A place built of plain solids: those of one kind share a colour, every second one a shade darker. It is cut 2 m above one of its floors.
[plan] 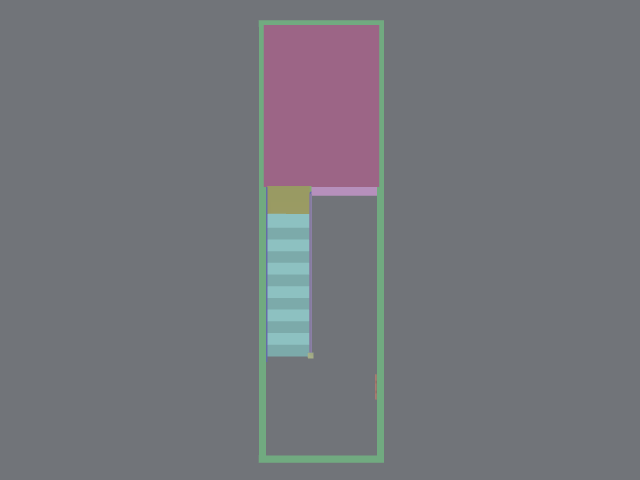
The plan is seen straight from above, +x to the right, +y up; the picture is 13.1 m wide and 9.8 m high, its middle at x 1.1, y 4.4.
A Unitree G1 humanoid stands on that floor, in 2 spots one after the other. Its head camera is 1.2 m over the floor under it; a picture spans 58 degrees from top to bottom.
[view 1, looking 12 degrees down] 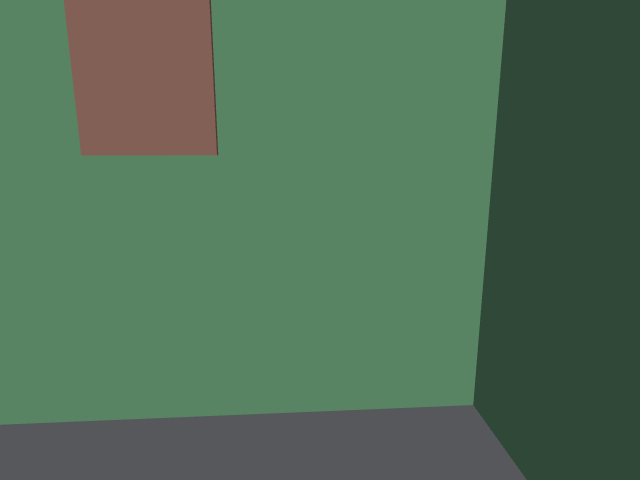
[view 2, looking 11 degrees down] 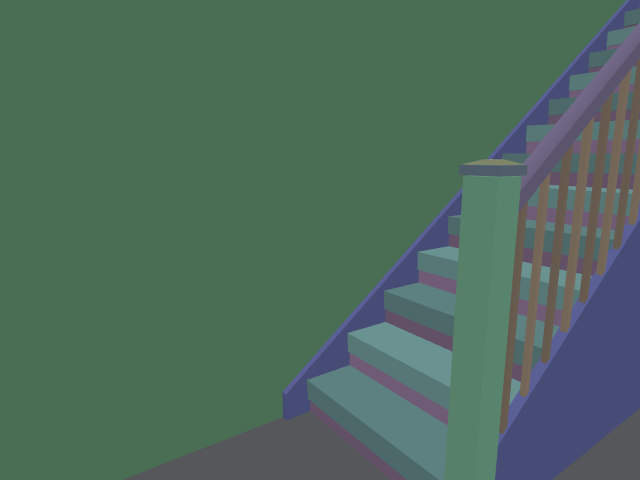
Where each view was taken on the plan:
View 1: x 0.46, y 0.86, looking -4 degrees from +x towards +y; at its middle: wall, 1.85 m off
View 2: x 1.60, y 1.00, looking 145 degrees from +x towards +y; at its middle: wall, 1.99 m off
